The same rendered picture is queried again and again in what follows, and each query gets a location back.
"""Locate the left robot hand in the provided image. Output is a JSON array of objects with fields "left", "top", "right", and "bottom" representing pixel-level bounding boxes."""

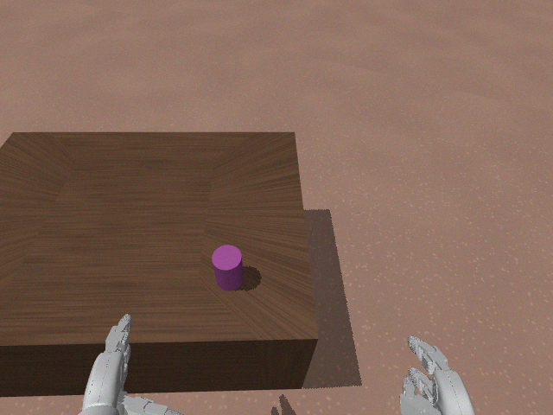
[{"left": 82, "top": 314, "right": 183, "bottom": 415}]

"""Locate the can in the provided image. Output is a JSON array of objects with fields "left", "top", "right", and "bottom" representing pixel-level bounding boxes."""
[{"left": 212, "top": 245, "right": 244, "bottom": 291}]

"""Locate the right robot hand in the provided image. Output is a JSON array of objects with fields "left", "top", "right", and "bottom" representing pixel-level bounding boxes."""
[{"left": 400, "top": 335, "right": 476, "bottom": 415}]

